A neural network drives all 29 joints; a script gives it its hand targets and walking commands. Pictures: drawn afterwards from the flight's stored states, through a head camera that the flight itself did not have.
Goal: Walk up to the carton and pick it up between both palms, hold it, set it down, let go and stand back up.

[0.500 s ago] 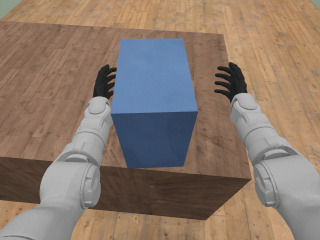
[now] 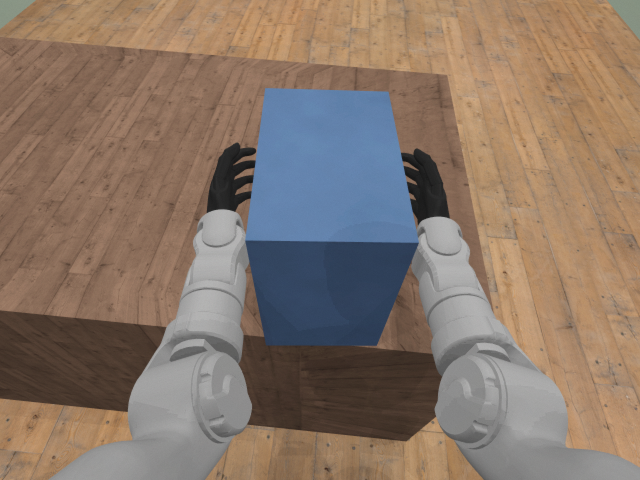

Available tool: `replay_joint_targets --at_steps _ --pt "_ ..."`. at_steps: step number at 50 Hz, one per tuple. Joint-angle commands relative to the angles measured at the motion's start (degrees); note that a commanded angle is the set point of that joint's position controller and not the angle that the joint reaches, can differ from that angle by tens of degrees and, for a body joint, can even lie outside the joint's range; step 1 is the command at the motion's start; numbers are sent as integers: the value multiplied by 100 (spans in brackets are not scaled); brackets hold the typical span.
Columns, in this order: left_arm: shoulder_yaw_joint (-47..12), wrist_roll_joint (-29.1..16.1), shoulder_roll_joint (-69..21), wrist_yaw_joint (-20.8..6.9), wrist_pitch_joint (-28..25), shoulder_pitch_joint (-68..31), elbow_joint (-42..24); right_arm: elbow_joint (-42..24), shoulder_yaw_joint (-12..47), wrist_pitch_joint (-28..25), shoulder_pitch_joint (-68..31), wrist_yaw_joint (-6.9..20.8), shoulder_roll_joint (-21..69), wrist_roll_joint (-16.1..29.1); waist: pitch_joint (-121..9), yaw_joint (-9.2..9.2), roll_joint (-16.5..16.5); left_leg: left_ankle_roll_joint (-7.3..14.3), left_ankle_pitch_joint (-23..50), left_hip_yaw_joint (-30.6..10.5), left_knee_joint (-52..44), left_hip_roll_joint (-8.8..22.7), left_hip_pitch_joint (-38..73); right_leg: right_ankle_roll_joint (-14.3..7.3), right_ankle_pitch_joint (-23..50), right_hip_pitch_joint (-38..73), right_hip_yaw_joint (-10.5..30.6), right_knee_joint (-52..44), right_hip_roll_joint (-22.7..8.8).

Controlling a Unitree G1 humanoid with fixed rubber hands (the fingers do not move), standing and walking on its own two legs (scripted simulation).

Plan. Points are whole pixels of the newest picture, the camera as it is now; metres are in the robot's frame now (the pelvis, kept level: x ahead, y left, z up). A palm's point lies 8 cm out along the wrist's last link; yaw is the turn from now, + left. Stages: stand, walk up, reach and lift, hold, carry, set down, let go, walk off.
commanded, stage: reach and lift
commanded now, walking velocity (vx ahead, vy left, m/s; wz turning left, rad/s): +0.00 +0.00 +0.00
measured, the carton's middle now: (324, 224) +0.44 +0.06 +0.03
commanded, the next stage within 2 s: none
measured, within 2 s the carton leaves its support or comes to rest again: leaves its support in 1.46 s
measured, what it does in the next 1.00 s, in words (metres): stands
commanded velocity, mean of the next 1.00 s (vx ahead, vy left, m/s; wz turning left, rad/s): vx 0.00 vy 0.00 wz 0.00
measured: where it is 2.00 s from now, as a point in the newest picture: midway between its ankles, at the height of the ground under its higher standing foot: outside the picture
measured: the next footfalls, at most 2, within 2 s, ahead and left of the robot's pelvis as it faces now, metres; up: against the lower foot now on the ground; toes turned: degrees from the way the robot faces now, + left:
none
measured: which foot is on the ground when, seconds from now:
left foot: down 0.00-1.00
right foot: down 0.00-1.00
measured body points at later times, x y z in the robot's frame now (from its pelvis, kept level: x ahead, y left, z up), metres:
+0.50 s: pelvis -0.01 +0.01 -0.01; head +0.04 +0.02 +0.44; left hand +0.43 +0.18 +0.10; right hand +0.45 -0.09 +0.10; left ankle +0.01 +0.12 -0.75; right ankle -0.02 -0.12 -0.75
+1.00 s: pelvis +0.01 +0.00 +0.00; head +0.03 +0.02 +0.45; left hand +0.42 +0.17 +0.10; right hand +0.44 -0.10 +0.11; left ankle +0.01 +0.12 -0.75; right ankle -0.02 -0.12 -0.75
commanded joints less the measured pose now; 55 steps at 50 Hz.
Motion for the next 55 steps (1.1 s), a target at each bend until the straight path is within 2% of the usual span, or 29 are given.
replay_joint_targets --at_steps 1,2,5,7,9,10,11,14,15,18,20,21,22,23,24,26,29,30,31,34,36,37,38,40,42,44,48,53,55 --pt "-1107 492 -2048 -521 329 -2623 -562 -331 349 -329 -2645 663 1381 -713 -2781 -76 666 -466 3009 829 399 -109 2385 67 1303 717 -575 -97 266" --pt "-960 533 -1697 -436 389 -2606 -644 -243 205 -308 -2515 598 1087 -738 -2627 -105 593 -437 3000 870 424 -124 2442 89 1178 678 -569 -130 287" --pt "-610 535 -922 -190 517 -2549 -893 -127 -22 -295 -2474 408 312 -567 -2199 2 495 -369 2921 928 401 -139 2388 206 1101 748 -553 -105 301" --pt "-725 410 -930 -38 541 -2577 -1061 -98 96 -331 -2578 317 210 -357 -2249 38 593 -363 2998 942 461 -148 2350 233 1242 719 -535 -58 301" --pt "-905 243 -908 100 520 -2774 -1195 -161 163 -360 -2771 278 80 -140 -2512 51 733 -394 2851 916 491 -141 2372 191 1048 521 -541 -65 305" --pt "-965 164 -778 190 516 -2830 -1239 -127 116 -340 -2800 241 -163 -58 -2588 -9 784 -431 2832 916 528 -128 2465 154 968 402 -556 -52 329" --pt "-950 54 -510 344 483 -2841 -1313 -154 158 -342 -2853 169 -534 118 -2807 61 796 -428 2812 910 567 -116 2475 124 896 334 -521 -31 350" --pt "-1375 -594 20 791 421 -2891 -1344 -190 986 -234 -3095 -231 -1182 1140 -3029 123 727 -365 2847 777 783 -115 2074 138 1470 513 -362 178 399" --pt "-1550 -813 -1 861 408 -2988 -1376 -210 1250 -165 -3179 -323 -1191 1452 -3123 63 681 -344 2728 711 794 -110 1939 155 1648 532 -320 210 388" --pt "-1682 -1080 25 870 442 -3035 -999 -112 1769 91 -3252 -431 -1213 2014 -3039 31 531 -242 2421 631 781 -125 1723 218 1851 537 -173 293 315" --pt "-1747 -1163 50 904 454 -3069 -965 -103 1881 161 -3335 -476 -1424 2225 -3266 63 574 -310 2550 553 848 -74 1885 165 1744 283 -201 343 369" --pt "-1796 -1243 36 909 476 -3062 -895 -111 1939 214 -3385 -496 -1427 2313 -3262 25 434 -288 2519 521 872 -72 1902 163 1633 202 -188 293 378" --pt "-1852 -1348 41 871 450 -3222 -885 -195 1889 250 -3402 -519 -1410 2310 -3478 -90 360 -283 2342 501 846 -70 1863 170 1539 111 -187 240 358" --pt "-1755 -1344 79 874 384 -3284 -910 -211 1933 289 -3423 -512 -1417 2327 -3597 24 342 -283 2429 500 853 -64 1826 161 1607 117 -172 278 350" --pt "-1737 -1345 78 849 351 -3399 -810 -157 1925 355 -3486 -506 -1367 2338 -3534 -71 279 -265 2346 475 834 -74 1792 170 1606 99 -156 273 330" --pt "-1485 -1173 -6 761 296 -3339 -649 -89 1922 431 -3393 -443 -1185 2271 -3453 36 236 -249 2301 463 778 -79 1713 181 1556 189 -144 276 293" --pt "-1117 -791 -111 633 272 -3242 -567 -160 1568 405 -3316 -363 -1062 1900 -3413 24 184 -237 2375 517 670 -103 1766 214 1635 346 -162 249 286" --pt "-990 -662 -262 584 215 -3340 -681 -329 1510 375 -3417 -315 -801 1763 -3455 137 190 -203 2360 559 617 -122 1697 241 1582 401 -166 240 251" --pt "-802 -424 -346 502 238 -3301 -589 -307 1320 371 -3324 -246 -600 1524 -3321 103 183 -185 2211 608 530 -141 1645 253 1549 552 -159 215 226" --pt "-490 398 -1283 148 357 -3047 -576 -337 919 284 -3087 151 565 581 -2898 183 281 -159 2124 753 252 -162 1801 256 1424 856 -256 126 192" --pt "-521 795 -2265 -266 463 -2900 -423 -531 930 192 -3071 541 1818 -76 -2990 183 218 -110 2109 892 138 -206 1803 284 1667 1239 -300 112 140" --pt "-587 854 -2624 -430 502 -2724 -288 -566 925 121 -2995 686 2149 -271 -2982 139 225 -97 2146 918 121 -212 1756 256 1825 1438 -312 176 134" --pt "-522 935 -2712 -568 536 -2594 -148 -619 935 76 -2903 779 2408 -432 -2977 191 172 -58 2005 981 88 -231 1573 270 1901 1692 -278 210 74" --pt "-629 899 -2758 -668 515 -2558 -395 -513 780 -7 -2674 832 2531 -647 -2824 36 131 -53 1882 984 -26 -217 1317 306 2133 1987 -286 268 50" --pt "-686 866 -2758 -711 521 -2498 -614 -370 764 -97 -2503 830 2605 -727 -2465 -11 89 -53 2106 994 -40 -185 1522 348 2163 1914 -357 231 91" --pt "-846 810 -2776 -744 552 -2434 -692 -341 858 -186 -2463 829 2593 -683 -2239 14 206 -95 2424 1009 56 -180 1792 324 2100 1741 -421 174 110" --pt "-921 767 -2659 -793 660 -2219 -696 -366 1138 -254 -2393 767 2567 -523 -1720 130 218 -48 2333 1035 38 -209 1687 375 2211 1829 -404 195 59" --pt "-1199 651 -2796 -781 790 -2051 -890 -262 1400 -369 -2355 721 2444 -279 -1720 125 440 -119 2721 1003 193 -150 2041 295 2197 1503 -486 188 113" --pt "-1215 649 -2812 -789 838 -1977 -900 -286 1462 -399 -2346 703 2433 -244 -1727 126 407 -97 2599 1000 175 -148 2004 291 2216 1530 -493 197 99"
